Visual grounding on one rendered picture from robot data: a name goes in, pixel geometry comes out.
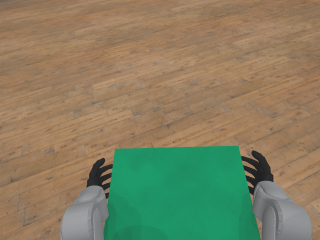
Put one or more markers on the robot left forearm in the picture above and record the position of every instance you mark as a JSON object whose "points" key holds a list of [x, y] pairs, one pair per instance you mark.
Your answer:
{"points": [[84, 219]]}

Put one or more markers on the robot right hand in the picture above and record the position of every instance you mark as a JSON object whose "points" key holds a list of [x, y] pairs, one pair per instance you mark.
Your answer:
{"points": [[262, 172]]}

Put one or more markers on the robot right forearm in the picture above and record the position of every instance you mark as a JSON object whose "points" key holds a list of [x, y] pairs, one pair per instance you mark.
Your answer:
{"points": [[281, 218]]}

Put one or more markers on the robot left hand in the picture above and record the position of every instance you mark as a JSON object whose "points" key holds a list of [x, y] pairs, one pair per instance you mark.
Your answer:
{"points": [[95, 178]]}

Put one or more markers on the carton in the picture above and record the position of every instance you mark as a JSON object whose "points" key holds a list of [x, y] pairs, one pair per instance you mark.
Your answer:
{"points": [[179, 193]]}

